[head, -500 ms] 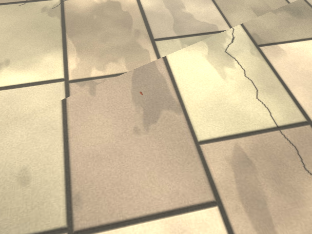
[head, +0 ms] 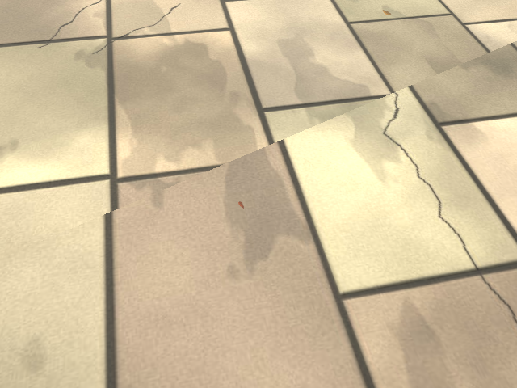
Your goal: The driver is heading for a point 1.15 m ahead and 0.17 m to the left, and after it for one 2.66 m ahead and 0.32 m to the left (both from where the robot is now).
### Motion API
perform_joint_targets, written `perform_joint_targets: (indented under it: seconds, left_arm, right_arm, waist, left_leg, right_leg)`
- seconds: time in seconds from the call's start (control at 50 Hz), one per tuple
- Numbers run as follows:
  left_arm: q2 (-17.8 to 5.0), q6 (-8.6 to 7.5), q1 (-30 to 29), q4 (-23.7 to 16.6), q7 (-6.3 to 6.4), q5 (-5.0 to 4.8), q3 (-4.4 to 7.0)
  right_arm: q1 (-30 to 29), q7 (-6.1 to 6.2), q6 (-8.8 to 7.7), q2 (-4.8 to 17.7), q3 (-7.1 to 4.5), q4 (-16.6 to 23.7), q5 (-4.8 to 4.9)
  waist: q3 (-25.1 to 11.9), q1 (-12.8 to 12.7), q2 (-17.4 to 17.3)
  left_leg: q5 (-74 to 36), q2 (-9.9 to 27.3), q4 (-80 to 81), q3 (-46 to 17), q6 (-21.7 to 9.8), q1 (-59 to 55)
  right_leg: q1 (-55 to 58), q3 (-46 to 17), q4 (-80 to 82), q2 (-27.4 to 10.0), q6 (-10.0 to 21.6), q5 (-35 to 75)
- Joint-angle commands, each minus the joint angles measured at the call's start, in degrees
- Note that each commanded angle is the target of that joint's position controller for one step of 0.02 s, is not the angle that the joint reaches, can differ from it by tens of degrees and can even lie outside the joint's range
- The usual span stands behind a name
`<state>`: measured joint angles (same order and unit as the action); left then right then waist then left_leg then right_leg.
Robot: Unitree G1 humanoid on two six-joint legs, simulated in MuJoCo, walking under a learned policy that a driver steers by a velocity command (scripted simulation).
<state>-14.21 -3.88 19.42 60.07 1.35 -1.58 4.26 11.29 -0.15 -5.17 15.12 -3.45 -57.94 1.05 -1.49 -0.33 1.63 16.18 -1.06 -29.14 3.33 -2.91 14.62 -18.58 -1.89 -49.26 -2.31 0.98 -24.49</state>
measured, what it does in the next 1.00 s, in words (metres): walks ahead: right foot, then left foot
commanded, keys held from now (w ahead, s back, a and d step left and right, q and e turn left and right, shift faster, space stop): w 1.00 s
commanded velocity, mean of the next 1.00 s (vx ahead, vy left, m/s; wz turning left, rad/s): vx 0.48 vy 0.00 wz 0.00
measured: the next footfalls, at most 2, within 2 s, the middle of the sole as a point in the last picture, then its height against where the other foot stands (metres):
right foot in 0.38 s outside the picture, level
left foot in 0.94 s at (221, 329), level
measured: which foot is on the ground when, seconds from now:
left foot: down 0.00-0.40, up 0.42-0.92, down 0.94-1.00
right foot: up 0.00-0.36, down 0.38-0.96, up 0.98-1.00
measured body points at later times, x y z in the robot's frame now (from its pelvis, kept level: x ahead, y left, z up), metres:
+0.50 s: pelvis +0.26 -0.05 -0.01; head +0.29 -0.06 +0.44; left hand +0.41 +0.21 -0.12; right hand +0.26 -0.31 -0.15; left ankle +0.12 +0.09 -0.63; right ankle +0.34 -0.13 -0.74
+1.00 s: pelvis +0.54 +0.01 -0.01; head +0.58 +0.03 +0.44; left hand +0.52 +0.28 -0.16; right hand +0.72 -0.23 -0.11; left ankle +0.64 +0.11 -0.74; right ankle +0.37 -0.13 -0.67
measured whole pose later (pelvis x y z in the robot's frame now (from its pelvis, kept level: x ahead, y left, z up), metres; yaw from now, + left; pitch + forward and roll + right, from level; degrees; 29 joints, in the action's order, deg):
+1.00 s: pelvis +0.54 +0.01 -0.01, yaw +1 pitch +2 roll -1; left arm -15.0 -4.1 20.6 58.3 0.2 -1.0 3.1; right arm 2.4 -1.9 -6.1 13.9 -3.3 -50.9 0.6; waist 2.0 -2.2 0.6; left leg 8.0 0.5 -32.7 2.8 -3.6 26.9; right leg -10.0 -1.3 -52.6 -0.4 1.0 -27.3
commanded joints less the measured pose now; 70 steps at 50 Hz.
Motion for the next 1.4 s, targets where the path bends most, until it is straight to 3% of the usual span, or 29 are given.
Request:
perform_joint_targets:
  seconds: [0.02, 0.1, 0.2, 0.3, 0.36, 0.38, 0.4, 0.42, 0.44, 0.46, 0.48, 0.54, 0.62, 0.74, 0.88, 0.92, 0.94, 0.96, 0.98, 1.0, 1.02, 1.06, 1.1, 1.12, 1.18, 1.3, 1.32, 1.34, 1.4]
  left_arm:
    - [-5.51, -3.33, -8.6, -7.11, -0.94, -0.76, 0.68]
    - [-3.21, -2.67, -10.13, -7.57, -1.47, 0.51, 0.65]
    - [-0.39, -2.16, -22.19, -12.27, -2.37, 0.4, -1.13]
    - [-3.16, -2.03, -26.33, -14.9, -3.63, -0.03, -1.02]
    - [-7.74, -1.93, -14.49, -12.19, -3.44, 0.15, 1.33]
    - [-10.26, -1.65, -4.36, -9.34, -2.96, 0.14, 2.61]
    - [-15.68, -1.4, 4.31, -7.76, -2.5, 1.61, 3.85]
    - [-13.59, -1.12, 5.63, -7.07, -2.72, 1.2, 2.93]
    - [-9.91, -1.35, 0.72, -7.68, -2.88, 0.6, 1.67]
    - [-7.7, -1.59, -4.83, -9.1, -2.79, 0.75, 0.93]
    - [-6.22, -2.03, -9.08, -9.65, -3.06, 1.32, 0.35]
    - [-4.15, -2.74, -11.75, -9.16, -3.52, 2.0, -0.29]
    - [-7.38, -2.91, -7.06, -7.29, -2.09, 1.95, 0.32]
    - [-8.42, -2.21, -0.52, -5.43, -0.88, 1.01, 0.4]
    - [-9.93, -0.15, 3.46, -3.17, -0.54, 0.47, 1.32]
    - [-9.57, 0.5, 1.18, -3.87, -0.55, 0.56, 1.12]
    - [-7.64, 0.57, 1.43, -4.97, -0.48, 1.16, 0.22]
    - [-1.07, -0.6, 7.88, -5.86, -1.12, 1.64, -1.74]
    - [-2.78, -2.16, 6.56, -5.24, -1.3, 0.76, -1.56]
    - [-7.68, -3.1, 1.11, -6.67, -1.43, -0.91, -0.18]
    - [-8.1, -3.39, -2.47, -7.53, -1.17, -1.13, -0.11]
    - [-7.01, -2.42, -3.71, -7.47, -0.4, 0.15, 0.61]
    - [-4.3, -1.02, -1.74, -7.0, -0.39, 0.43, 0.41]
    - [4.57, -1.79, 1.65, -5.36, -3.3, 9.63, -3.23]
    - [-1.91, -1.95, -6.99, -7.93, -5.1, 6.97, -1.95]
    - [-0.59, -0.04, -17.59, -12.35, -5.17, 6.37, -3.54]
    - [-2.64, 0.28, -20.84, -14.26, -4.55, 2.3, -2.7]
    - [-1.98, 0.42, -22.52, -14.9, -4.16, 1.87, -2.96]
    - [-2.33, 0.61, -20.6, -15.82, -3.08, 2.6, -2.45]
  right_arm:
    - [9.57, -0.41, -1.24, 6.52, -0.52, -0.42, -0.94]
    - [9.19, -0.42, -0.51, 4.61, 0.58, -0.29, -1.11]
    - [11.03, 1.07, -0.13, 7.66, 0.07, -0.54, -0.84]
    - [14.03, 1.19, 0.21, 7.54, -0.67, -2.42, 0.18]
    - [11.93, 1.16, 1.25, 8.47, -1.19, -1.71, -0.27]
    - [11.36, 1.08, 1.53, 7.43, -0.69, -0.97, -0.74]
    - [16.96, 0.5, 0.99, 1.76, 0.96, 0.24, -1.4]
    - [18.66, -0.01, -0.48, -0.98, 1.97, -0.62, -0.36]
    - [12.81, -0.33, -1.79, 4.79, 0.38, 0.97, 1.21]
    - [7.53, -0.22, -2.41, 6.62, -0.05, 2.78, 2.11]
    - [5.41, 0.26, -2.38, 6.26, -0.27, 3.14, 1.58]
    - [8.4, 0.98, -0.09, 2.95, -0.67, 2.33, 0.18]
    - [1.05, 1.32, 0.89, 3.55, -1.13, 5.3, -0.67]
    - [-11.01, 0.02, 0.07, 1.95, -0.4, 8.64, -0.49]
    - [-15.51, -2.09, -0.83, 4.19, -0.25, 11.71, 0.32]
    - [-4.05, -1.95, -1.09, 7.65, -2.19, 8.46, 0.22]
    - [7.05, -1.48, -1.11, 11.58, -3.67, 5.5, -0.44]
    - [14.41, -1.24, -0.66, 17.6, -5.18, 3.82, -1.06]
    - [14.81, -1.43, -0.52, 13.04, -3.67, 3.73, -0.61]
    - [9.62, -1.4, -0.75, 9.75, -2.61, 4.46, -0.28]
    - [4.49, -1.32, -0.86, 7.54, -1.93, 5.95, -0.45]
    - [-1.06, -1.65, -1.21, 4.13, -0.86, 6.55, -1.51]
    - [-0.6, -1.78, -1.37, 3.96, -0.83, 5.76, -1.54]
    - [5.97, -0.75, -2.63, -0.25, 0.08, 4.37, -6.9]
    - [7.28, -1.83, -3.21, 1.33, 0.09, 3.88, -6.77]
    - [13.85, -4.46, -2.22, 1.05, 1.39, 2.08, -6.11]
    - [13.39, -1.63, -1.49, 5.05, -0.08, 2.01, 1.0]
    - [15.64, -0.73, -1.13, 5.28, 0.14, 1.16, 1.06]
    - [16.24, 0.65, 0.16, 5.16, -0.27, 0.38, -1.9]
  waist:
    - [3.94, 4.26, -8.54]
    - [4.54, 2.12, -6.89]
    - [7.21, 3.98, -6.03]
    - [8.15, 2.98, -5.91]
    - [-0.74, -4.35, -7.62]
    - [-6.63, -8.72, -7.08]
    - [-16.44, -7.5, 3.99]
    - [-23.23, -6.53, 12.66]
    - [-14.47, -6.55, 8.82]
    - [-7.04, -5.04, 5.68]
    - [-2.37, -2.76, 0.98]
    - [0.41, 1.91, 2.3]
    - [4.18, 1.26, 0.96]
    - [5.52, -2.42, 0.75]
    - [5.67, -2.01, 2.32]
    - [-1.27, 4.36, 2.8]
    - [-9.54, 8.23, -0.08]
    - [-18.15, 6.42, -14.18]
    - [-21.34, 7.14, -15.46]
    - [-12.5, 6.57, -12.25]
    - [-7.27, 5.1, -8.36]
    - [-1.11, 1.4, -6.3]
    - [-0.18, -0.27, -6.85]
    - [2.35, 0.88, -4.99]
    - [4.14, 2.01, -4.61]
    - [4.72, 3.17, -5.15]
    - [7.58, 2.4, -4.16]
    - [7.67, 3.77, -4.87]
    - [7.94, 2.2, -7.23]
  left_leg:
    - [6.36, 19.91, 17.81, -29.86, -11.47, -23.38]
    - [-18.17, 14.59, 19.51, -15.23, -8.33, -16.21]
    - [-19.04, 11.58, 22.82, -7.75, -7.64, -8.36]
    - [-24.62, 15.63, 20.38, -7.11, -6.66, -16.5]
    - [-49.7, 14.29, 4.48, -4.34, -4.25, -18.64]
    - [-46.18, 11.58, -8.33, -2.86, -2.52, -11.14]
    - [-22.9, 4.46, -31.17, -0.83, 0.64, 10.1]
    - [15.17, -2.61, -45.84, -7.09, 1.65, 20.59]
    - [14.09, 1.2, -50.78, -10.83, 0.07, 26.73]
    - [9.13, 4.26, -49.83, -8.86, -0.9, 27.83]
    - [4.24, 6.98, -45.84, -7.71, -0.92, 25.29]
    - [-0.12, 10.2, -38.21, -7.94, -0.49, 16.7]
    - [-9.09, 11.13, -27.35, -7.17, 1.87, 23.5]
    - [-23.79, 7.87, -7.95, -4.03, 2.82, 22.24]
    - [-13.06, 5.44, 0.17, -3.42, -0.22, 20.19]
    - [-11.71, 1.8, 1.89, -0.2, -2.72, 3.56]
    - [-12.91, 6.96, -0.6, -5.88, -5.82, -13.87]
    - [-4.76, 21.56, 2.8, -32.05, -15.2, -36.91]
    - [1.22, 23.98, 11.48, -45.8, -16.63, -39.1]
    - [2.45, 21.84, 12.01, -37.45, -13.27, -32.41]
    - [-0.86, 19.68, 12.93, -29.46, -11.3, -23.98]
    - [-7.9, 15.38, 16.92, -19.78, -9.27, -9.97]
    - [-11.16, 13.97, 19.78, -16.09, -9.66, -5.23]
    - [-6.68, 13.46, 21.03, -15.44, -11.62, -4.66]
    - [-7.81, 13.96, 22.18, -12.8, -13.02, -8.15]
    - [-19.78, 12.09, 21.26, -6.44, -13.16, -3.11]
    - [-22.23, 9.52, 21.69, -4.4, -7.39, -1.31]
    - [-22.46, 9.68, 21.64, -5.14, -6.38, -1.71]
    - [-30.49, 12.18, 16.26, -8.18, -5.54, -12.01]
  right_leg:
    - [-35.38, -1.9, -19.32, -3.7, 2.91, 3.86]
    - [-28.32, 1.02, -9.19, -5.14, 1.4, 13.87]
    - [-18.17, 4.91, 12.65, -1.23, -0.55, 25.91]
    - [-15.8, 3.1, 19.63, -0.54, 2.47, 26.35]
    - [2.0, 5.92, 19.57, 3.65, 5.83, 21.76]
    - [17.06, 3.66, 18.54, 1.65, 7.86, 21.45]
    - [40.38, -18.39, 18.62, -13.58, 15.43, 14.66]
    - [45.6, -41.61, 30.78, -21.48, 20.43, 4.36]
    - [38.59, -36.97, 33.34, -18.78, 17.06, 0.07]
    - [29.05, -28.02, 34.77, -16.82, 14.87, 2.95]
    - [19.32, -21.43, 36.95, -14.67, 13.73, 8.73]
    - [6.83, -12.31, 41.36, -10.49, 12.47, 14.2]
    - [5.74, -8.3, 44.77, -10.27, 13.45, 16.97]
    - [9.81, -2.13, 44.38, -8.13, 10.68, 20.41]
    - [22.55, -2.88, 36.4, -13.36, 9.05, 28.93]
    - [20.99, 0.29, 22.9, -10.1, 6.95, 46.58]
    - [11.89, 2.89, 7.72, -6.94, 4.98, 41.37]
    - [-12.37, 5.38, -15.39, 2.99, 0.15, 16.19]
    - [-20.52, -3.24, -24.25, 5.16, 0.41, -8.04]
    - [-26.0, -4.41, -27.79, 1.52, 1.69, -5.4]
    - [-25.71, -2.7, -26.11, -1.83, 2.38, 0.0]
    - [-19.61, -2.1, -18.73, -5.79, 2.25, 7.27]
    - [-15.68, -1.64, -15.41, -6.54, 1.7, 9.48]
    - [-17.86, -3.53, -17.13, -4.72, 2.85, 13.98]
    - [-28.16, -3.18, -6.97, -4.96, 2.84, 23.62]
    - [-19.52, 2.36, 9.06, -2.87, 1.56, 35.59]
    - [-13.74, 7.01, 12.29, -1.85, 0.21, 34.88]
    - [-11.2, 7.07, 13.16, -1.0, -0.48, 33.69]
    - [-10.59, 5.04, 17.73, -0.1, -0.05, 23.2]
